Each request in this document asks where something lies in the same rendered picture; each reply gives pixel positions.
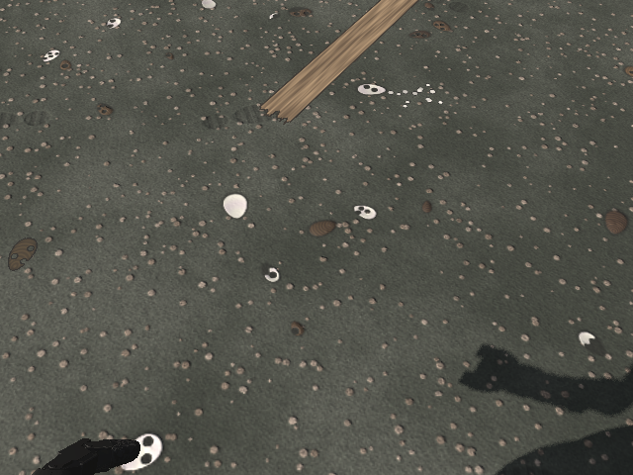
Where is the left robot hand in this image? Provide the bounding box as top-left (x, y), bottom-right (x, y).
top-left (32, 438), bottom-right (140, 475)

